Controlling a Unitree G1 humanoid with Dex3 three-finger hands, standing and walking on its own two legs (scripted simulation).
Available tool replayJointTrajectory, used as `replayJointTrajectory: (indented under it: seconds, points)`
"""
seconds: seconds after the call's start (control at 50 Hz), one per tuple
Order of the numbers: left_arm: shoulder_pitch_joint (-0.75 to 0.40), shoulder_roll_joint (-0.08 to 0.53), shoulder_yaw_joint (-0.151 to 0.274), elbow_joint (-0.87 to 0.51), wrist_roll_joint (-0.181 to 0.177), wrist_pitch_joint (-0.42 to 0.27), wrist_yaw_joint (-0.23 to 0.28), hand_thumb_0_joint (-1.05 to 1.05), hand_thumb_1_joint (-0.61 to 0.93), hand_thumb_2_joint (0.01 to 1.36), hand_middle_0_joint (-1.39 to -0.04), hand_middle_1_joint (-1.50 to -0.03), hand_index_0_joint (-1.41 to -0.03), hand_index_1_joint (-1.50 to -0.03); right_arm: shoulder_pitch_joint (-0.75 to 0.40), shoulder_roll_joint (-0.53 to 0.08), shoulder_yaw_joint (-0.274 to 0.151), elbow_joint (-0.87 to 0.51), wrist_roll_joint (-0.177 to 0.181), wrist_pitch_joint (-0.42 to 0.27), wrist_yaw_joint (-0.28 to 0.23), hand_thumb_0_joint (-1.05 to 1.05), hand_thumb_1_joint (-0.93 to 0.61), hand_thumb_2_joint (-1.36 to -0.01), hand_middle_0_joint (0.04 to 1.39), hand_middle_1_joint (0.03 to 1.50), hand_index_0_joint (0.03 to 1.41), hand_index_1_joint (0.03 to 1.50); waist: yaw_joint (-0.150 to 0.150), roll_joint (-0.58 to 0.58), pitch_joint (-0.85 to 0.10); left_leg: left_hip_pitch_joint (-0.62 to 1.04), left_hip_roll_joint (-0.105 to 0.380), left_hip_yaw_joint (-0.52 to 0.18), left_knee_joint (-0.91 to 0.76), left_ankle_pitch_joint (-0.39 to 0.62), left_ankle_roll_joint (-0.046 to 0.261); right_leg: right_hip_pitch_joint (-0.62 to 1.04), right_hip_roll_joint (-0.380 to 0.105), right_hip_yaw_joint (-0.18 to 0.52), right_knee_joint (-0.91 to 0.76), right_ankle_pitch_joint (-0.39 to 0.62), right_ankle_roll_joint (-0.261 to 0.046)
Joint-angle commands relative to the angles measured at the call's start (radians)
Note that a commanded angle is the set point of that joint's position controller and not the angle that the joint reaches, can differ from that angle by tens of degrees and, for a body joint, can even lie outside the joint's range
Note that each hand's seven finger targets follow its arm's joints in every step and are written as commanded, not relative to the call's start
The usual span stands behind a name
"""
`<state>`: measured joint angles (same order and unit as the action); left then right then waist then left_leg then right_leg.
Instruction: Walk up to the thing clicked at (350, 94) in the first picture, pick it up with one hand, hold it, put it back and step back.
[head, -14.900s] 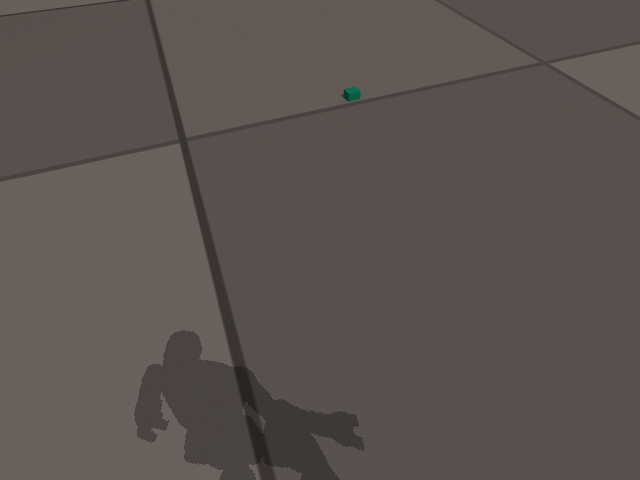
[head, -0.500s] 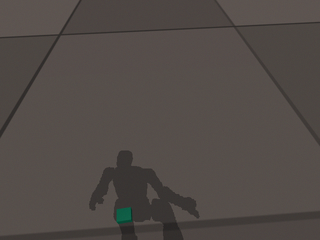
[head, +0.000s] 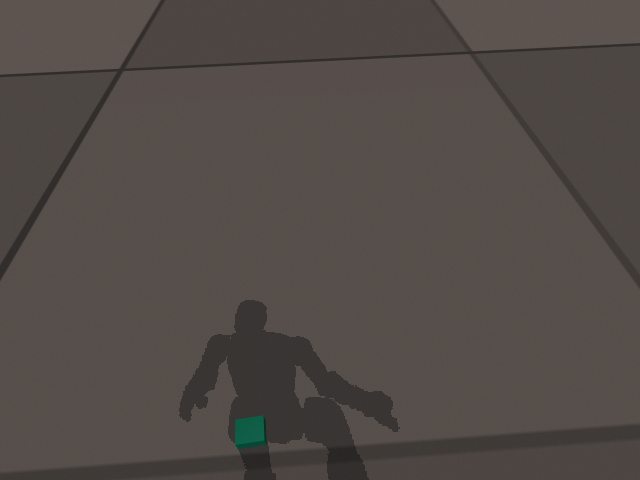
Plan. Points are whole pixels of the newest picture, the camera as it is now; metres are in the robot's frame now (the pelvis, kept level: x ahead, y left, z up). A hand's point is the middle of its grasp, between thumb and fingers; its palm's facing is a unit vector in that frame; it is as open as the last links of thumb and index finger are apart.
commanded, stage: stand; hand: left
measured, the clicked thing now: (250, 432) +0.36 +0.25 -0.76
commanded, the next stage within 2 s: walk up in 0.48 s
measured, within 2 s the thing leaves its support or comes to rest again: neither
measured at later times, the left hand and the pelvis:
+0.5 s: hand out of the picture +0.07 +0.25 -0.16, palm faces -0.01 -0.94 -0.34, open 7.4 cm; pelvis +0.00 +0.00 +0.00, yaw +0 degrees
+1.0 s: hand out of the picture -0.01 +0.34 -0.18, palm faces -0.05 -0.93 -0.35, open 7.4 cm; pelvis -0.10 +0.07 -0.02, yaw -1 degrees
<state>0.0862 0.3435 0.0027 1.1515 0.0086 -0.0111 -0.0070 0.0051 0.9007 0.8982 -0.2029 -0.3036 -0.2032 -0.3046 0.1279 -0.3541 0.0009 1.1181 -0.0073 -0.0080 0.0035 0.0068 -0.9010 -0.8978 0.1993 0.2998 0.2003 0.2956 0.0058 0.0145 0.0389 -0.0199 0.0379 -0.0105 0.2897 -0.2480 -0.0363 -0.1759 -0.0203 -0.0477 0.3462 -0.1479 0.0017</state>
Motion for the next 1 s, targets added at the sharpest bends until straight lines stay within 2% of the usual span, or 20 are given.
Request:
replayJointTrajectory:
  seconds: [0.0, 0.16, 0.26, 0.44, 0.46, 0.5, 0.54, 0.56, 0.58, 0.6, 0.64, 0.7, 0.74, 0.76, 0.78, 0.8, 0.82, 0.86, 0.88, 0.98]
  points:
    - [-0.040, 0.226, 0.044, -0.060, -0.003, -0.022, 0.013, 0.000, 0.900, 0.900, -0.200, -0.300, -0.200, -0.300, -0.023, -0.207, -0.040, -0.054, -0.002, -0.018, -0.013, 0.000, -0.900, -0.900, 0.200, 0.300, 0.200, 0.300, -0.005, -0.023, -0.072, -0.075, 0.104, -0.055, -0.047, 0.194, 0.047, 0.115, -0.120, 0.107, -0.030, 0.203, -0.027]
    - [-0.039, 0.223, 0.044, -0.066, -0.003, -0.021, 0.013, 0.000, 0.900, 0.900, -0.200, -0.300, -0.200, -0.300, -0.017, -0.207, -0.037, -0.055, -0.004, -0.018, -0.016, 0.000, -0.900, -0.900, 0.200, 0.300, 0.200, 0.300, -0.006, -0.015, -0.085, -0.067, 0.109, -0.051, -0.044, 0.227, 0.045, 0.120, -0.124, 0.109, -0.014, 0.241, -0.030]
    - [-0.030, 0.220, 0.042, -0.060, -0.005, -0.019, 0.011, 0.000, 0.900, 0.900, -0.200, -0.300, -0.200, -0.300, -0.022, -0.212, -0.039, -0.052, -0.003, -0.016, -0.014, 0.000, -0.900, -0.900, 0.200, 0.300, 0.200, 0.300, -0.001, -0.005, -0.044, -0.088, 0.101, -0.053, -0.057, 0.138, 0.047, 0.093, -0.114, 0.110, -0.043, 0.134, -0.022]
    - [-0.031, 0.228, 0.045, -0.063, -0.005, -0.020, 0.011, 0.000, 0.900, 0.900, -0.200, -0.300, -0.200, -0.300, -0.014, -0.211, -0.040, -0.052, -0.005, -0.017, -0.013, 0.000, -0.900, -0.900, 0.200, 0.300, 0.200, 0.300, -0.001, -0.016, -0.051, -0.093, 0.102, -0.056, -0.057, 0.137, 0.048, 0.104, -0.115, 0.114, -0.040, 0.131, -0.026]
    - [-0.042, 0.282, 0.077, -0.094, -0.012, -0.015, 0.021, 0.000, 0.900, 0.900, -0.200, -0.300, -0.200, -0.300, -0.036, -0.273, -0.077, -0.073, 0.003, 0.010, -0.010, 0.000, -0.900, -0.900, 0.200, 0.300, 0.200, 0.300, 0.008, 0.014, 0.044, -0.147, 0.075, -0.039, 0.051, 0.328, 0.058, 0.057, -0.137, 0.128, 0.031, 0.420, -0.035]
    - [0.001, 0.294, 0.086, -0.114, -0.019, -0.011, 0.032, 0.000, 0.900, 0.900, -0.200, -0.300, -0.200, -0.300, -0.011, -0.240, -0.077, -0.099, 0.017, 0.022, -0.012, 0.000, -0.900, -0.900, 0.200, 0.300, 0.200, 0.300, 0.013, -0.034, -0.064, -0.120, 0.051, -0.014, 0.156, 0.382, 0.052, 0.106, -0.172, 0.136, 0.080, 0.598, -0.077]
    - [0.024, 0.318, 0.102, -0.143, -0.014, -0.003, 0.039, 0.000, 0.900, 0.900, -0.200, -0.300, -0.200, -0.300, -0.002, -0.225, -0.087, -0.133, 0.021, 0.036, -0.012, 0.000, -0.900, -0.900, 0.200, 0.300, 0.200, 0.300, 0.026, -0.110, -0.148, -0.150, -0.010, 0.003, 0.330, 0.276, 0.048, 0.136, -0.255, 0.221, 0.067, 0.626, -0.160]
    - [0.003, 0.324, 0.102, -0.164, -0.004, 0.000, 0.043, 0.000, 0.900, 0.900, -0.200, -0.300, -0.200, -0.300, -0.014, -0.217, -0.094, -0.152, 0.017, 0.050, -0.008, 0.000, -0.900, -0.900, 0.200, 0.300, 0.200, 0.300, 0.032, -0.187, -0.143, -0.215, -0.067, 0.005, 0.495, -0.136, 0.050, 0.113, -0.335, 0.300, 0.030, 0.622, -0.227]
    - [-0.011, 0.330, 0.104, -0.187, 0.013, 0.002, 0.047, 0.000, 0.900, 0.900, -0.200, -0.300, -0.200, -0.300, 0.005, -0.208, -0.100, -0.167, 0.007, 0.069, -0.004, 0.000, -0.900, -0.900, 0.200, 0.300, 0.200, 0.300, 0.025, -0.189, -0.128, -0.231, -0.058, -0.055, 0.665, -0.335, 0.061, 0.035, -0.393, 0.340, 0.004, 0.536, -0.276]
    - [-0.029, 0.322, 0.106, -0.213, 0.021, 0.005, 0.050, 0.000, 0.900, 0.900, -0.200, -0.300, -0.200, -0.300, 0.023, -0.205, -0.106, -0.183, 0.004, 0.082, 0.000, 0.000, -0.900, -0.900, 0.200, 0.300, 0.200, 0.300, 0.007, -0.178, -0.109, -0.241, -0.047, -0.109, 0.754, -0.354, 0.071, -0.032, -0.387, 0.313, 0.011, 0.457, -0.287]
    - [-0.094, 0.298, 0.099, -0.259, 0.029, 0.013, 0.051, 0.000, 0.900, 0.900, -0.200, -0.300, -0.200, -0.300, 0.079, -0.206, -0.118, -0.201, 0.004, 0.087, 0.009, 0.000, -0.900, -0.900, 0.200, 0.300, 0.200, 0.300, -0.033, -0.174, -0.088, -0.234, -0.024, -0.110, 0.742, -0.324, 0.072, -0.114, -0.316, 0.220, 0.038, 0.309, -0.251]
    - [-0.075, 0.295, 0.101, -0.288, 0.044, 0.023, 0.046, 0.000, 0.900, 0.900, -0.200, -0.300, -0.200, -0.300, 0.120, -0.211, -0.130, -0.205, -0.004, 0.078, 0.011, 0.000, -0.900, -0.900, 0.200, 0.300, 0.200, 0.300, -0.019, -0.207, -0.127, -0.263, -0.023, -0.055, 0.487, -0.285, 0.048, -0.024, -0.277, 0.200, 0.119, 0.257, -0.211]
    - [-0.100, 0.299, 0.098, -0.308, 0.026, 0.045, 0.035, 0.000, 0.900, 0.900, -0.200, -0.300, -0.200, -0.300, 0.188, -0.199, -0.138, -0.182, -0.016, 0.060, 0.006, 0.000, -0.900, -0.900, 0.200, 0.300, 0.200, 0.300, -0.053, -0.202, -0.115, -0.150, -0.039, 0.011, 0.191, -0.068, 0.043, -0.096, -0.228, 0.164, 0.229, 0.156, -0.167]
    - [-0.077, 0.252, 0.088, -0.308, 0.010, 0.060, 0.028, 0.000, 0.900, 0.900, -0.200, -0.300, -0.200, -0.300, 0.181, -0.226, -0.148, -0.177, -0.033, 0.048, 0.002, 0.000, -0.900, -0.900, 0.200, 0.300, 0.200, 0.300, -0.047, -0.094, -0.066, -0.116, -0.031, -0.035, 0.100, -0.018, 0.041, -0.196, -0.146, 0.142, 0.339, -0.018, -0.115]
    - [-0.017, 0.177, 0.074, -0.322, 0.000, 0.068, 0.026, 0.000, 0.900, 0.900, -0.200, -0.300, -0.200, -0.300, 0.125, -0.340, -0.166, -0.213, -0.055, 0.037, -0.003, 0.000, -0.900, -0.900, 0.200, 0.300, 0.200, 0.300, -0.019, 0.224, -0.028, -0.117, 0.203, -0.392, -0.038, 0.055, 0.107, -0.368, 0.057, 0.076, 0.529, -0.385, -0.043]
    - [-0.055, 0.243, 0.095, -0.318, 0.012, 0.075, 0.041, 0.000, 0.900, 0.900, -0.200, -0.300, -0.200, -0.300, 0.064, -0.437, -0.179, -0.252, -0.038, 0.030, -0.003, 0.000, -0.900, -0.900, 0.200, 0.300, 0.200, 0.300, -0.051, 0.231, -0.030, -0.326, 0.347, -0.532, -0.050, 0.068, 0.247, -0.275, 0.079, 0.216, 0.688, -0.524, -0.021]
    - [-0.077, 0.270, 0.108, -0.306, 0.013, 0.077, 0.041, 0.000, 0.900, 0.900, -0.200, -0.300, -0.200, -0.300, 0.016, -0.420, -0.174, -0.270, -0.034, 0.021, -0.007, 0.000, -0.900, -0.900, 0.200, 0.300, 0.200, 0.300, -0.045, 0.186, 0.022, -0.426, 0.361, -0.536, -0.060, 0.066, 0.298, -0.230, 0.089, 0.271, 0.814, -0.492, -0.024]
    - [0.034, 0.264, 0.103, -0.265, -0.007, 0.075, 0.033, 0.000, 0.900, 0.900, -0.200, -0.300, -0.200, -0.300, -0.088, -0.331, -0.146, -0.288, -0.034, 0.005, -0.023, 0.000, -0.900, -0.900, 0.200, 0.300, 0.200, 0.300, 0.039, 0.087, 0.025, -0.291, 0.215, -0.278, 0.062, 0.137, 0.219, -0.320, 0.110, 0.302, 0.874, -0.333, -0.023]
    - [0.066, 0.271, 0.109, -0.259, -0.006, 0.073, 0.028, 0.000, 0.900, 0.900, -0.200, -0.300, -0.200, -0.300, -0.066, -0.310, -0.145, -0.294, -0.030, -0.003, -0.028, 0.000, -0.900, -0.900, 0.200, 0.300, 0.200, 0.300, 0.041, 0.114, 0.006, -0.229, 0.198, -0.239, 0.095, 0.164, 0.202, -0.328, 0.100, 0.271, 0.867, -0.284, -0.019]
    - [-0.030, 0.257, 0.107, -0.326, 0.024, 0.043, 0.004, 0.000, 0.900, 0.900, -0.200, -0.300, -0.200, -0.300, 0.164, -0.314, -0.154, -0.264, -0.027, -0.029, -0.036, 0.000, -0.900, -0.900, 0.200, 0.300, 0.200, 0.300, -0.074, 0.120, -0.057, 0.106, 0.253, -0.273, 0.168, 0.373, 0.247, -0.361, 0.050, 0.192, 0.532, -0.377, 0.015]
